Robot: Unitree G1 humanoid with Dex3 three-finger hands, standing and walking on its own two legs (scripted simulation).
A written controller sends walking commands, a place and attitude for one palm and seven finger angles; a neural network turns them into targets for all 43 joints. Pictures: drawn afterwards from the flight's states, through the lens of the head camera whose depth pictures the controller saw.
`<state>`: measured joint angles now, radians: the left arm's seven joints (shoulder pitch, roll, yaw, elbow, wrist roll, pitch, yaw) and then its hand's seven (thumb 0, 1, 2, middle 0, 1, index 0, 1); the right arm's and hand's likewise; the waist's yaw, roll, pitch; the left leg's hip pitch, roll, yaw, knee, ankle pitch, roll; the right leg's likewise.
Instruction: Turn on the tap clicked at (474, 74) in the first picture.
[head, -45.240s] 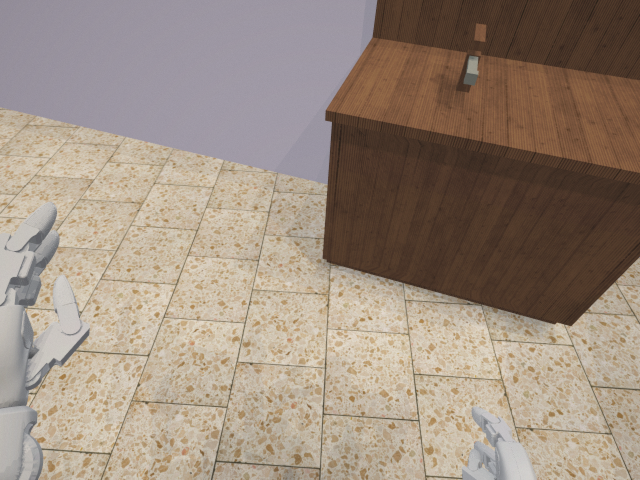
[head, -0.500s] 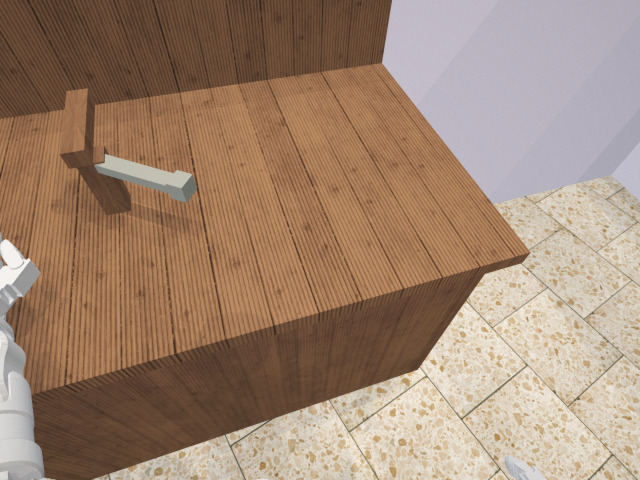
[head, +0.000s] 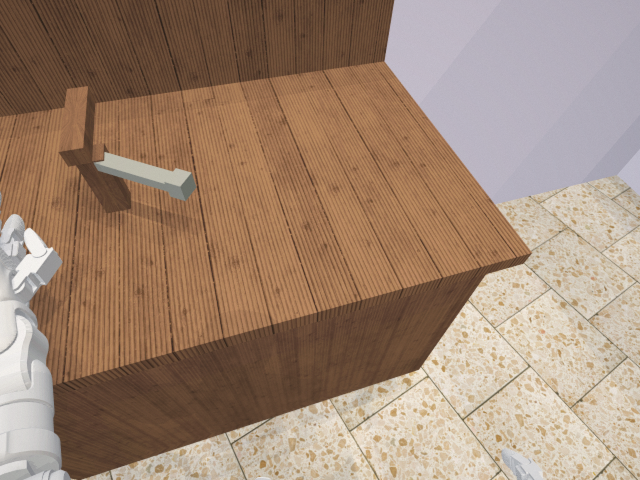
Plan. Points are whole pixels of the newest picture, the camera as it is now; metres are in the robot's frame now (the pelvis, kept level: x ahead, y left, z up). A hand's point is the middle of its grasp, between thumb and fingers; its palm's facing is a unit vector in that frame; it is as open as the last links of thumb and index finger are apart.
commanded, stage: push the lever round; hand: left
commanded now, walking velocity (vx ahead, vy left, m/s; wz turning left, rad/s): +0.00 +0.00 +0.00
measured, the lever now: (180, 184) +0.47 +0.21 +0.09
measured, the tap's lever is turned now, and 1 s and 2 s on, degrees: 53 53 53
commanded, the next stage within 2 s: none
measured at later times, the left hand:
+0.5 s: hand (77, 253) +0.35 +0.31 +0.08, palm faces +0.55 -0.83 -0.07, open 7.8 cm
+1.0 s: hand (108, 245) +0.37 +0.28 +0.08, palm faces +0.64 -0.76 -0.05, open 7.8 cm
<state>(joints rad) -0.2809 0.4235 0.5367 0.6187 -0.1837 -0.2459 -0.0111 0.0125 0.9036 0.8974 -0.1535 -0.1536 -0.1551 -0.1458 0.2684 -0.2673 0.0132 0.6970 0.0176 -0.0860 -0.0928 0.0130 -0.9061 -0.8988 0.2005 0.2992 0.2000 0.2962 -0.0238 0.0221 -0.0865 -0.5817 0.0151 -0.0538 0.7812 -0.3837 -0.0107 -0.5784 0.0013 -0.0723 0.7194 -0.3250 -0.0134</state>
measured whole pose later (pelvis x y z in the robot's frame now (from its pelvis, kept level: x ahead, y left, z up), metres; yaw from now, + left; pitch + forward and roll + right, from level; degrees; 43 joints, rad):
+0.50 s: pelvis +0.00 -0.01 +0.00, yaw +0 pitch +10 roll -1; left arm -0.25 0.35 0.49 0.56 -0.17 -0.25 0.08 0.01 0.90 0.90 -0.15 -0.15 -0.16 -0.15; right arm 0.26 -0.26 0.00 0.71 0.01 -0.07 -0.08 0.01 -0.91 -0.90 0.20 0.30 0.20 0.30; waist -0.02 0.03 -0.09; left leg -0.55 0.02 -0.05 0.76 -0.38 -0.02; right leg -0.55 0.01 -0.07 0.71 -0.33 -0.02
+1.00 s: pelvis +0.00 -0.01 +0.00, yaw +0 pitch +9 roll -1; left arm -0.28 0.24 0.41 0.53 -0.10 -0.22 0.33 0.01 0.90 0.90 -0.15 -0.15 -0.16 -0.15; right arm 0.26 -0.25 0.00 0.72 -0.01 -0.05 -0.06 0.01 -0.91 -0.90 0.20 0.30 0.20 0.30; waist -0.02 0.04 -0.10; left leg -0.54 0.01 -0.05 0.75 -0.38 -0.02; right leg -0.54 0.00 -0.07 0.71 -0.33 -0.02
